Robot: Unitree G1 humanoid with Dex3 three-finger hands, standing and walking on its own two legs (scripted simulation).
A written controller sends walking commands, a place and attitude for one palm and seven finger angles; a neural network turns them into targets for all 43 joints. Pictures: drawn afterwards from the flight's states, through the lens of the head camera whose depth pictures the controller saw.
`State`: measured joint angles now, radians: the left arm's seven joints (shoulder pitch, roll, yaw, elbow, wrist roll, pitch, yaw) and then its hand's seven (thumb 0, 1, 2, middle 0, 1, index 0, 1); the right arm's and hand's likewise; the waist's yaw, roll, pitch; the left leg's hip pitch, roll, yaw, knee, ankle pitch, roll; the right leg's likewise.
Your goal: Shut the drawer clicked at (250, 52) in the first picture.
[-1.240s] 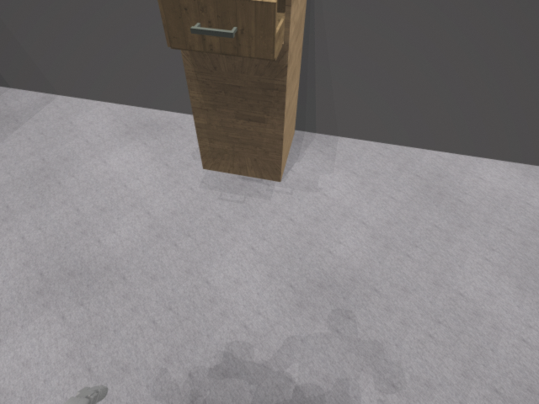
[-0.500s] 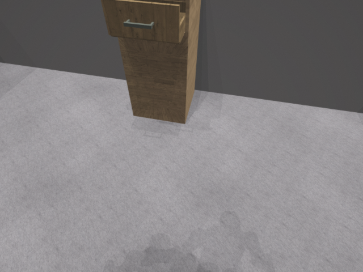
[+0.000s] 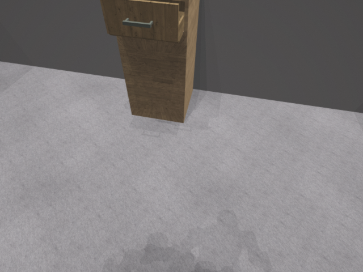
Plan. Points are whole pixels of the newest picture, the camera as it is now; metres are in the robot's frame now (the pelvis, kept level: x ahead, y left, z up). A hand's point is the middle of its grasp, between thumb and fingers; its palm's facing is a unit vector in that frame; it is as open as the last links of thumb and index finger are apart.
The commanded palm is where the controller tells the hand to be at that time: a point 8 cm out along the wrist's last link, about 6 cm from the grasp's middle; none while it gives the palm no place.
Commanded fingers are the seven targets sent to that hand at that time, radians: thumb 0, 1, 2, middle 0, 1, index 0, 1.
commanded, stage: look at it before walking up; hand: left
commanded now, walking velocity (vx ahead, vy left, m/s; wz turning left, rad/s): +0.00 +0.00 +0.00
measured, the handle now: (138, 22) +1.18 +0.28 +0.04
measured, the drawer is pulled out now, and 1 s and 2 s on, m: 0.14 0.14 0.14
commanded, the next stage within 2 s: walk to a spot facing it in 0.40 s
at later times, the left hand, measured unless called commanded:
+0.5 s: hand out of the picture +0.08 +0.25 -0.16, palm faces -0.04 -0.94 -0.34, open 7.4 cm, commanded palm none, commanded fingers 0.00 0.90 0.90 -0.20 -0.30 -0.20 -0.30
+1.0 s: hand out of the picture +0.04 +0.27 -0.19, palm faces +0.20 -0.97 -0.17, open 7.4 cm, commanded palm none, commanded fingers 0.00 0.90 0.90 -0.20 -0.30 -0.20 -0.30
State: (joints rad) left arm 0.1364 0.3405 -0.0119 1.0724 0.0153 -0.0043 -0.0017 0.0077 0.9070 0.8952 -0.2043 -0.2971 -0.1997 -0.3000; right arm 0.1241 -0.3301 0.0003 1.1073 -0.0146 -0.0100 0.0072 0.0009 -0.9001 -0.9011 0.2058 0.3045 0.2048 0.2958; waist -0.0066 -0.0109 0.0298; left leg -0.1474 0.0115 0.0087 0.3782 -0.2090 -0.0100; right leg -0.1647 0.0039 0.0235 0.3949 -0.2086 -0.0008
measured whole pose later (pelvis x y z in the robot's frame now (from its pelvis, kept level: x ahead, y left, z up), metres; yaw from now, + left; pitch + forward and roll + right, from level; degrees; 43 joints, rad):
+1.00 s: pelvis +0.09 +0.08 -0.01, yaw +12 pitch +1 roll -1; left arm 0.31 0.24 0.05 1.07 0.04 0.01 -0.02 0.01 0.91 0.90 -0.20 -0.30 -0.20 -0.30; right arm 0.37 -0.15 -0.02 1.05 -0.02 -0.05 0.01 0.00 -0.90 -0.90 0.20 0.30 0.20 0.30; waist -0.02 -0.06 0.03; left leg -0.23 -0.03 0.10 0.51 -0.30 0.08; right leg -0.48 -0.10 -0.05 1.14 -0.33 0.03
